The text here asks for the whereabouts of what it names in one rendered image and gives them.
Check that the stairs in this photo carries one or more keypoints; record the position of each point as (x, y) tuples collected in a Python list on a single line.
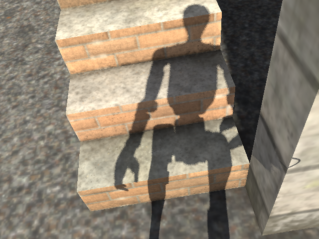
[(150, 99)]

